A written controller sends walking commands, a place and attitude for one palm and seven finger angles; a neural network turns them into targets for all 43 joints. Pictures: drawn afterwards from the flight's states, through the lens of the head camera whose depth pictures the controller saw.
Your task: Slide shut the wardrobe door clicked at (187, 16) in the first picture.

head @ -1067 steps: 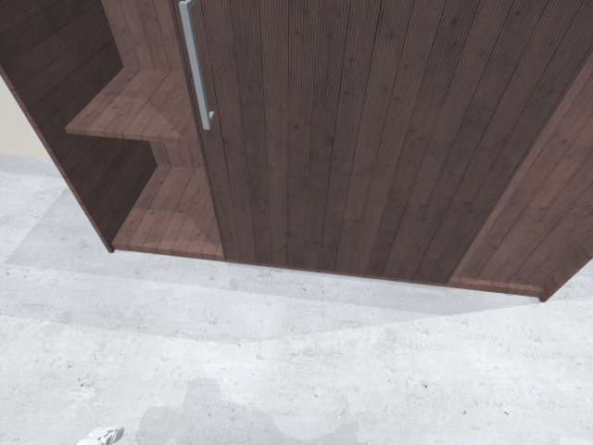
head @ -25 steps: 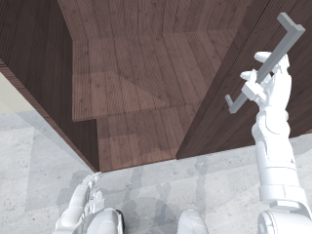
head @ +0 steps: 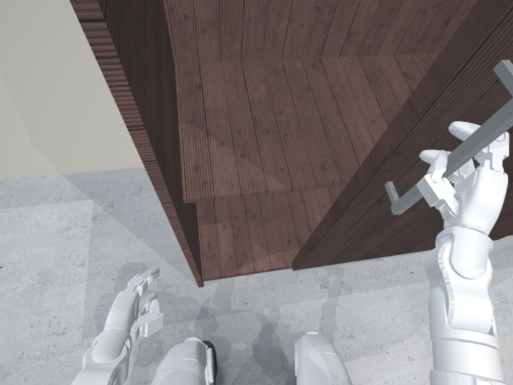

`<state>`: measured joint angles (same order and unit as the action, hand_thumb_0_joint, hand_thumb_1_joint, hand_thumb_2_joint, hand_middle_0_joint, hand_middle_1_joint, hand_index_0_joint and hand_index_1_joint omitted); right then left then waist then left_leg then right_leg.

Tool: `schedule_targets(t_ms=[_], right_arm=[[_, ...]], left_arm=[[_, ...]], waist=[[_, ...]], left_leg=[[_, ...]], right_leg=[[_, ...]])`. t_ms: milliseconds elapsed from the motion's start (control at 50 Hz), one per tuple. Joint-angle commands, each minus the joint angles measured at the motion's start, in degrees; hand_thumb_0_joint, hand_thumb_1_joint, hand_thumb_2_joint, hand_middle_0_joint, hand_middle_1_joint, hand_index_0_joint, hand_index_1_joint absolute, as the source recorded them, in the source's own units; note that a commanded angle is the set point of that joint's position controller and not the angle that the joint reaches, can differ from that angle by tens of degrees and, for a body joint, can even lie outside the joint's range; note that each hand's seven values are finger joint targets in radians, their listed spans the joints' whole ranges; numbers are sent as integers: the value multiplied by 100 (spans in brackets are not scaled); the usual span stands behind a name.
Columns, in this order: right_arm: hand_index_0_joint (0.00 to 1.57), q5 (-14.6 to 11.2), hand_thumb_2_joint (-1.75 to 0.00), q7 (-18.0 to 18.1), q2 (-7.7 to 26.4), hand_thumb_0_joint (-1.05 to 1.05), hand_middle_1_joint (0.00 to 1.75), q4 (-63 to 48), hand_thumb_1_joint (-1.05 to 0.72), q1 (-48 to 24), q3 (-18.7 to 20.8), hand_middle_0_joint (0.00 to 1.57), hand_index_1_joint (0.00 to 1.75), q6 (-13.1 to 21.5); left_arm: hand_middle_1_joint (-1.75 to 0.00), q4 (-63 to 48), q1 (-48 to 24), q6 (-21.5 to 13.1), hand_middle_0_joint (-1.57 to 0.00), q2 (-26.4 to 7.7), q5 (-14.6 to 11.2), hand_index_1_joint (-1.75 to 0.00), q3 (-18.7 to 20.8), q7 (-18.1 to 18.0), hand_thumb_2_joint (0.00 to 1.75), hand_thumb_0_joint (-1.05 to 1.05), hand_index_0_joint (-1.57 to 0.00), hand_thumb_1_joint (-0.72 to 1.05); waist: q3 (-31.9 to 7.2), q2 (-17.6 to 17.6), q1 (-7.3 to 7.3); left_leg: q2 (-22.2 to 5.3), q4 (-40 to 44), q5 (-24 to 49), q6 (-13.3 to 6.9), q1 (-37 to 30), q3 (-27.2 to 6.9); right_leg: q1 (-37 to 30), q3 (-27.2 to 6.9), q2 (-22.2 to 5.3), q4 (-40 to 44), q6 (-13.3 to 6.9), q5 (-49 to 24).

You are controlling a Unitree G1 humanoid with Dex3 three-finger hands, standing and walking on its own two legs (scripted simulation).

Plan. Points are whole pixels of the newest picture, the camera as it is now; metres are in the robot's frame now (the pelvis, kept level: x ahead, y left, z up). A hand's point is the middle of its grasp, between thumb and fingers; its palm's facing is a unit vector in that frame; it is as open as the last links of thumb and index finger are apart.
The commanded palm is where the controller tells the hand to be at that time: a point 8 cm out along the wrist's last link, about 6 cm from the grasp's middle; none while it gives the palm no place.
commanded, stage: step sideways, sliding the door along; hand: right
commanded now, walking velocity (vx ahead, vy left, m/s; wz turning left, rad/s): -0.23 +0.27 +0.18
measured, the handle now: (439, 157) +0.40 -0.27 +0.10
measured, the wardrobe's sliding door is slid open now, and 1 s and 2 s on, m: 0.33 0.00 0.00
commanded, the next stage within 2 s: stop walking and hold the door there in 1.10 s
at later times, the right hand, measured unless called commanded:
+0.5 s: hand (277, 201) +0.32 -0.02 +0.11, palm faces +0.27 +0.96 -0.09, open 6.2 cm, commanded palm +0.28 -0.02 +0.11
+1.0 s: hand (169, 208) +0.31 +0.10 +0.12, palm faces +0.34 +0.94 -0.06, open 6.0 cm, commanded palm +0.26 +0.13 +0.11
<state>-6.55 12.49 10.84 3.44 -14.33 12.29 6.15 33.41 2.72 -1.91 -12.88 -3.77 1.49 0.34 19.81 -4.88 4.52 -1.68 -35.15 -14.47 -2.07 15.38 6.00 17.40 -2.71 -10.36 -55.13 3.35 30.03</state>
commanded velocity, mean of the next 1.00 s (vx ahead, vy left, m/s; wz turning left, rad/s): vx -0.01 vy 0.30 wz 0.10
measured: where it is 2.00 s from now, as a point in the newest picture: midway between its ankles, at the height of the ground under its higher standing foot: outside the picture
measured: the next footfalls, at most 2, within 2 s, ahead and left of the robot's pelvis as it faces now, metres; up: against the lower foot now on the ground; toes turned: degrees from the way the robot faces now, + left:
right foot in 0.10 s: +0.05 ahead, -0.17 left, +0.00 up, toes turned -8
left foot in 0.38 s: +0.06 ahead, +0.26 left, +0.00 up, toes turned +10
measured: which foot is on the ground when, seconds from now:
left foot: down 0.00-0.10, up 0.12-0.36, down 0.38-0.58, up 0.60-0.76, down 0.78-1.00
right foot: up 0.00-0.08, down 0.10-0.40, up 0.42-0.54, down 0.56-0.80, up 0.82-1.00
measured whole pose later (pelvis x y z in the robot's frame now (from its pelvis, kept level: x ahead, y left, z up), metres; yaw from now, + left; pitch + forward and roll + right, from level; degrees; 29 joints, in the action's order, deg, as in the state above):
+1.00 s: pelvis -0.07 +0.29 +0.00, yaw +5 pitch -2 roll -1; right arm -7.0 13.3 10.6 13.2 -16.5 10.2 3.8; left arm 37.3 11.3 1.9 -13.9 -2.5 1.3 -1.4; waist 7.9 -1.5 4.2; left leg 2.3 -33.7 -14.7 -6.7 17.3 7.4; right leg 15.7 4.8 -1.8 -39.5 0.1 22.3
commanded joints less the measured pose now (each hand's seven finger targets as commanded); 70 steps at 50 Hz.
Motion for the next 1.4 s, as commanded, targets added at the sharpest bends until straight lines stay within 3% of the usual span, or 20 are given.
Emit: schedule_targets(t_ms=[0,60,100,300,360,400,500,560,680,760,800,840,940,1020,1180,1200,1240,1300,1340,1380], right_arm=[[45,297,-90,-402,182,0,140,-2811,-90,-1359,-1517,45,140,938],[45,163,-90,-552,-229,0,140,-3126,-90,-1254,-1956,45,140,905],[45,460,-90,-637,-636,0,140,-3059,-90,-1492,-2294,45,140,860],[45,528,-90,-715,-480,0,140,-2464,-90,-1692,-2285,45,140,755],[45,566,-90,-759,-248,0,140,-2428,-90,-1649,-2188,45,140,802],[45,510,-90,-705,208,0,140,-1919,-90,-1453,-1762,45,140,685],[45,328,-90,-518,211,0,140,-2487,-90,-1243,-1505,45,140,727],[45,327,-90,-718,36,0,140,-2351,-90,-1109,-1559,45,140,672],[45,385,-90,-813,-40,0,140,-1790,-90,-1710,-1697,45,140,531],[45,414,-90,-823,149,0,140,-1409,-90,-1927,-1618,45,140,474],[45,375,-90,-695,631,0,140,-890,-90,-1912,-1203,45,140,389],[45,233,-90,-698,-253,0,140,-1450,-90,-2381,-1914,45,140,471],[45,213,-90,-654,-680,0,140,-1070,-90,-2404,-2344,45,140,576],[45,189,-90,-753,-461,0,140,-1179,-90,-2140,-2232,45,140,502],[45,278,-90,-708,92,0,140,-1861,-90,-2130,-1658,45,140,236],[45,423,-90,-401,3746,0,140,414,-90,-964,1778,45,140,238],[45,431,-90,-532,2629,0,140,-72,-90,-966,852,45,140,276],[45,615,-90,-548,3004,0,140,271,-90,-596,1265,45,140,464],[45,729,-90,-494,3915,0,140,948,-90,-100,2063,45,140,494],[45,519,-90,-455,3667,0,140,796,-90,-387,2029,45,140,510]], left_arm=[[-30,-737,-15,-276,-20,-199,26,-30,74,-119,90,0,-20,90],[-30,-995,-83,-173,-20,-703,97,-30,349,-55,90,0,-20,90],[-30,-1038,-19,-238,-20,-804,220,-30,372,71,90,0,-20,90],[-30,-1033,118,-318,-20,-654,83,-30,213,125,90,0,-20,90],[-30,-1027,-1,-324,-20,-414,-15,-30,86,78,90,0,-20,90],[-30,-974,-38,-196,-20,-424,50,-30,343,-36,90,0,-20,90],[-30,-642,-12,-94,-20,-339,144,-30,219,-184,90,0,-20,90],[-30,-891,-168,41,-20,-803,248,-30,353,-127,90,0,-20,90],[-30,-773,28,51,-20,-687,177,-30,286,42,90,0,-20,90],[-30,-841,103,1,-20,-425,26,-30,148,-9,90,0,-20,90],[-30,-664,115,9,-20,-704,133,-30,351,-104,90,0,-20,90],[-30,-485,-9,-28,-20,-337,155,-30,91,-135,90,0,-20,90],[-30,-550,152,84,-20,-383,117,-30,89,-218,90,0,-20,90],[-30,-814,23,45,-20,-614,138,-30,108,-157,90,0,-20,90],[-30,-782,384,32,-20,-857,81,-30,358,-7,90,0,-20,90],[-30,-214,753,199,-20,-1216,88,-30,469,-117,90,0,-20,90],[-30,-482,692,68,-20,-1083,72,-30,435,-62,90,0,-20,90],[-30,-530,614,-228,-20,-865,1,-30,339,-133,90,0,-20,90],[-30,-584,297,-268,-20,-695,92,-30,217,-247,90,0,-20,90],[-30,-515,429,-271,-20,-914,12,-30,249,-363,90,0,-20,90]], waist=[[-3716,1361,-571],[-4099,-165,-505],[-3641,-511,-621],[-3128,-1192,-669],[-3106,-357,-692],[-3281,3329,-431],[-3749,1518,-622],[-3706,-647,-453],[-3010,-1427,-503],[-3067,379,-482],[-3003,2930,-268],[-3065,1206,-499],[-3371,1342,-540],[-3283,-600,-534],[-3015,-1263,-634],[-3068,-1563,-502],[-2829,-2008,-555],[-2816,-585,-443],[-3112,1019,-328],[-3359,2400,-275]], left_leg=[[-1420,1,6647,-548,-2674,-1482],[-349,-1421,758,343,367,-595],[-34,-3378,-1739,364,1279,-983],[-55,337,74,361,-36,57],[-249,1585,2597,464,-911,59],[-1231,1159,4603,-463,-1176,-1928],[-1075,-164,4403,-363,-1518,-1123],[34,-2246,-1521,376,1235,-683],[14,-784,-962,271,166,-298],[-25,1415,904,150,-1098,-225],[-1367,2043,724,-651,-744,-3118],[-1211,1313,1427,-1062,-1263,-2356],[-842,893,2098,-779,-1110,-1552],[98,-2796,-1187,149,1913,-1254],[-113,-1685,-724,381,1743,-276],[98,-1503,-722,423,1485,37],[254,-383,-434,351,727,314],[271,1432,1677,300,-1084,199],[-1348,928,5306,-393,-2249,-1857],[-1780,1113,3768,-526,-1661,-2503]], right_leg=[[-10,353,351,2153,-157,-606],[-3069,-1085,-1872,3097,-1188,-7054],[-2709,-875,-2378,3018,-1735,-7218],[-2396,666,-1216,1811,-950,-5673],[-1778,797,-525,1206,-335,-4001],[-104,552,550,-648,-75,55],[-1005,592,236,3051,-263,-1878],[-2675,-1279,-2285,3464,-1549,-5997],[-1443,364,-1377,2700,-907,-4016],[-489,901,-52,851,-386,-1850],[912,189,754,-1563,-234,665],[1112,-49,678,-1398,-220,103],[-620,644,755,2506,-397,-1005],[-2845,-2422,-2153,3751,-1720,-3732],[-2943,436,-1085,2997,-997,-5309],[-2775,881,-951,2946,-889,-5264],[-2180,1098,-735,2497,-668,-4856],[-1115,1221,97,776,-397,-3230],[842,846,865,-940,-274,221],[717,-65,763,-1112,-251,300]])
